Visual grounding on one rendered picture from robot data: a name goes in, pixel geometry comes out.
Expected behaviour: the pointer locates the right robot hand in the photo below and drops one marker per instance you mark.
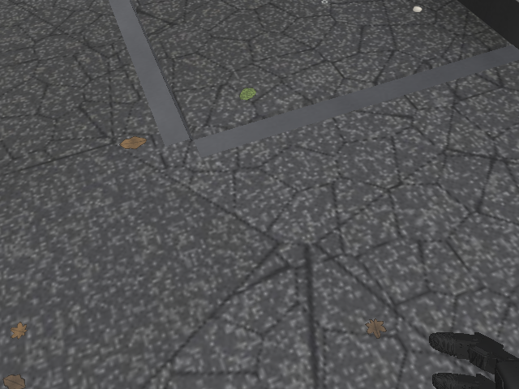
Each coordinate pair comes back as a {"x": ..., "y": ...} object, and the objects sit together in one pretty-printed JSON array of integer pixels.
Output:
[{"x": 482, "y": 351}]

